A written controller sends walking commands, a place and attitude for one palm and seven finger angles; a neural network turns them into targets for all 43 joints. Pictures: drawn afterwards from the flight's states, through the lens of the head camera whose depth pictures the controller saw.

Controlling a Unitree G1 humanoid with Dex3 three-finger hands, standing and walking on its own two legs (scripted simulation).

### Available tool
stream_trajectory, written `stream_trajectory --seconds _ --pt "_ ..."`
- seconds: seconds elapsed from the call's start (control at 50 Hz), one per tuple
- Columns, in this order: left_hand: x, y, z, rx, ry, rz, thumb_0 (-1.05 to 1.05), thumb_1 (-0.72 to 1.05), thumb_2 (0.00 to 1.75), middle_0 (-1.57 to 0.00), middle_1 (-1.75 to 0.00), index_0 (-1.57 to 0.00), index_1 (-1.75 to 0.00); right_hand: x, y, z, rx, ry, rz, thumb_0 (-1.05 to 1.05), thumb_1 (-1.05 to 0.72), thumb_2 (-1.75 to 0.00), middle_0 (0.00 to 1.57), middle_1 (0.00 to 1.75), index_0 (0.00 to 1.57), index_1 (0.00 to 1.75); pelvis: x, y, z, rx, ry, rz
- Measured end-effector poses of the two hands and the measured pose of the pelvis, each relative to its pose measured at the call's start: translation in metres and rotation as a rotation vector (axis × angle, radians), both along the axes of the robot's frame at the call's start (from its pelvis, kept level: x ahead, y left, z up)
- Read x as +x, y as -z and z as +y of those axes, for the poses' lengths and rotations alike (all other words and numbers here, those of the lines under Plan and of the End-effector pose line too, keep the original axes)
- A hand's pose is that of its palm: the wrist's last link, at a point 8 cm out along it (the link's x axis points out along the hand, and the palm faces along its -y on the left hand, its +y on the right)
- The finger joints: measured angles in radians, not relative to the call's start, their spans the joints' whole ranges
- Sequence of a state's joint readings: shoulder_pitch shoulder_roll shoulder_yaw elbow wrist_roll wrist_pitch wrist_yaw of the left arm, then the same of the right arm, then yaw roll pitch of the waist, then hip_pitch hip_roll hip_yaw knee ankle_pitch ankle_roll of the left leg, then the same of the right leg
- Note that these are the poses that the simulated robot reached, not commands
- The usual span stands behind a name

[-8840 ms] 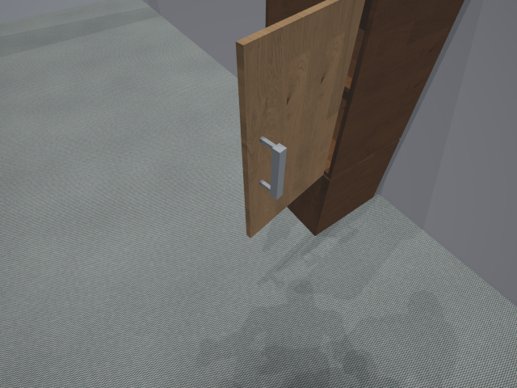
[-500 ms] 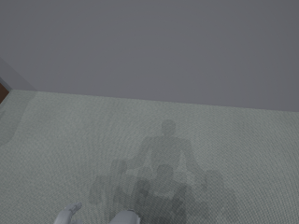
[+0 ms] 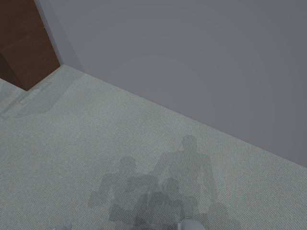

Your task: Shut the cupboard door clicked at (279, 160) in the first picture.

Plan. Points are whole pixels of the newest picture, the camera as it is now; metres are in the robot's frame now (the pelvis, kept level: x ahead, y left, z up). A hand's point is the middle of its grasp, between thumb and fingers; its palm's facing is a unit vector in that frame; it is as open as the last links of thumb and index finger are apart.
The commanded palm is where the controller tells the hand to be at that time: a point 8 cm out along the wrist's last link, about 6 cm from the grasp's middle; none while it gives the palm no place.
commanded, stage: walk to a spot facing it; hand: left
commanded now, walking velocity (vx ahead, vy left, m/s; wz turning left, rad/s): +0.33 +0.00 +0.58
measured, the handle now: out of the picture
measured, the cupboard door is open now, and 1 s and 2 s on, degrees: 100 100 100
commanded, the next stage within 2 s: turn to face it in 1.98 s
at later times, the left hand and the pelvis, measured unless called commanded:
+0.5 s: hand out of the picture +0.10 +0.14 -0.17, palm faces +0.35 -0.92 -0.19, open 7.3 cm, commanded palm none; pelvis +0.17 -0.03 +0.00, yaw +18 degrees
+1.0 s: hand (77, 147) +0.38 +0.30 -0.16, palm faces +0.40 -0.91 -0.13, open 7.3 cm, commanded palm none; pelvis +0.35 +0.09 +0.01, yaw +24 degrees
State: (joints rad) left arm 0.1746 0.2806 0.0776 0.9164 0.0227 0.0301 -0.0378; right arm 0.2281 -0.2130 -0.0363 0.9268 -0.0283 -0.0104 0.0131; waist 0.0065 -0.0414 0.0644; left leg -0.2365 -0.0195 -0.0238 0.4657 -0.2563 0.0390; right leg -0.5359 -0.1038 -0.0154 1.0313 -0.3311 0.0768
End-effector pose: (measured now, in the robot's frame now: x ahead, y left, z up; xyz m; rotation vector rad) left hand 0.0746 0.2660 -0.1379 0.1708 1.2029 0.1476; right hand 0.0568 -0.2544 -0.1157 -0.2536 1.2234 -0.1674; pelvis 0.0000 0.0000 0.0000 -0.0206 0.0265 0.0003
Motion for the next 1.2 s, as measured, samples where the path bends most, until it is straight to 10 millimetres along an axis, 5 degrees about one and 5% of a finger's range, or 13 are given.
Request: stream_trajectory --seconds 0.2,0.28,0.36,0.46,0.56,0.66,0.72,0.8,0.94,1.1,1.2 --pt "0.091 -0.014 -0.037 0.044 -0.007 -0.151 0.01 0.91 0.90 -0.20 -0.30 -0.20 -0.30 0.030 0.032 -0.035 0.061 0.006 0.121 0.00 -0.91 -0.90 0.21 0.30 0.21 0.30 0.065 0.013 -0.042 0.030 -0.094 0.007" --pt "0.092 -0.018 -0.053 0.043 -0.091 -0.162 0.01 0.91 0.90 -0.20 -0.30 -0.20 -0.30 0.080 0.033 -0.049 0.051 -0.070 0.140 0.00 -0.91 -0.90 0.20 0.30 0.20 0.30 0.090 0.009 -0.048 0.016 -0.173 -0.009" --pt "0.069 -0.014 -0.068 0.009 -0.197 -0.082 0.01 0.91 0.90 -0.20 -0.30 -0.20 -0.30 0.155 0.019 -0.045 0.043 -0.163 0.083 0.01 -0.91 -0.90 0.20 0.30 0.20 0.30 0.120 0.000 -0.049 0.026 -0.237 -0.007" --pt "0.025 -0.003 -0.077 -0.032 -0.329 0.085 0.01 0.93 0.90 -0.20 -0.30 -0.20 -0.30 0.262 0.005 -0.011 0.046 -0.301 -0.024 0.01 -0.92 -0.90 0.20 0.30 0.20 0.30 0.156 -0.003 -0.038 0.027 -0.300 -0.001" --pt "-0.013 0.010 -0.081 -0.089 -0.448 0.263 0.01 0.92 0.90 -0.20 -0.30 -0.20 -0.30 0.362 0.001 0.058 0.065 -0.454 -0.128 0.00 -0.92 -0.90 0.19 0.30 0.19 0.30 0.196 0.006 -0.011 0.016 -0.347 -0.005" --pt "-0.017 0.031 -0.062 -0.151 -0.507 0.388 0.01 0.91 0.90 -0.20 -0.30 -0.20 -0.30 0.428 0.009 0.127 0.078 -0.529 -0.258 0.00 -0.92 -0.90 0.20 0.30 0.20 0.30 0.236 0.029 0.031 0.001 -0.375 -0.020" --pt "0.022 0.033 -0.033 -0.133 -0.511 0.330 0.01 0.91 0.90 -0.20 -0.30 -0.20 -0.30 0.427 0.008 0.143 0.074 -0.523 -0.219 0.00 -0.92 -0.90 0.20 0.30 0.20 0.30 0.254 0.023 0.044 0.014 -0.387 -0.030" --pt "0.100 0.023 0.007 -0.102 -0.492 0.159 0.01 0.92 0.90 -0.20 -0.30 -0.20 -0.30 0.406 0.008 0.148 0.066 -0.487 -0.096 -0.01 -0.92 -0.90 0.20 0.30 0.20 0.30 0.278 0.007 0.060 0.008 -0.411 -0.033" --pt "0.230 0.002 0.058 -0.072 -0.416 -0.049 0.01 0.91 0.90 -0.20 -0.30 -0.20 -0.30 0.390 0.000 0.118 -0.004 -0.365 0.042 -0.02 -0.95 -0.90 0.20 0.30 0.21 0.30 0.329 -0.006 0.083 0.014 -0.423 -0.027" --pt "0.367 -0.008 0.087 -0.041 -0.306 -0.149 0.01 0.91 0.90 -0.20 -0.30 -0.20 -0.30 0.365 0.007 0.104 -0.007 -0.244 0.261 -0.01 -0.92 -0.90 0.20 0.30 0.20 0.30 0.404 -0.002 0.092 0.027 -0.419 -0.013" --pt "0.448 -0.004 0.092 -0.007 -0.261 -0.211 0.01 0.91 0.90 -0.20 -0.30 -0.20 -0.30 0.371 0.023 0.103 0.023 -0.189 0.403 0.00 -0.92 -0.90 0.20 0.30 0.20 0.30 0.462 0.015 0.092 0.038 -0.426 -0.011"
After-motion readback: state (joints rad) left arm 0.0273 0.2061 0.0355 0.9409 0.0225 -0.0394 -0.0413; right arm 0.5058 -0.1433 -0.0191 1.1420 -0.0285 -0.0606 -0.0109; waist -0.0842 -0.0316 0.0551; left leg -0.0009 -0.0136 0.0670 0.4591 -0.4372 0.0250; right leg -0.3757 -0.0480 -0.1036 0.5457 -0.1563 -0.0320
